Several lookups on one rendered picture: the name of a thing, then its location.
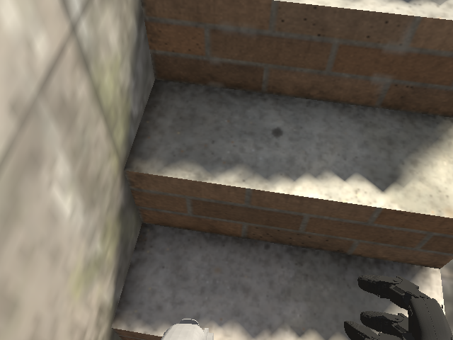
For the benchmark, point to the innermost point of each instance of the right robot hand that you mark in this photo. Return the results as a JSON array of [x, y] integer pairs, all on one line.
[[426, 319]]

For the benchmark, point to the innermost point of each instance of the robot left shin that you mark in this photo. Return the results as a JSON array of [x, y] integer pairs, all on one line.
[[188, 321]]

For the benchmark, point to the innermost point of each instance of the left robot thigh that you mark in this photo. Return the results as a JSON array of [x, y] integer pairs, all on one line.
[[187, 332]]

